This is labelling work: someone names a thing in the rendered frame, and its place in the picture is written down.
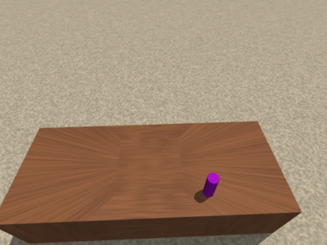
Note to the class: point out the can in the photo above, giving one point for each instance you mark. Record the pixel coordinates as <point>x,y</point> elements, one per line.
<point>211,184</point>

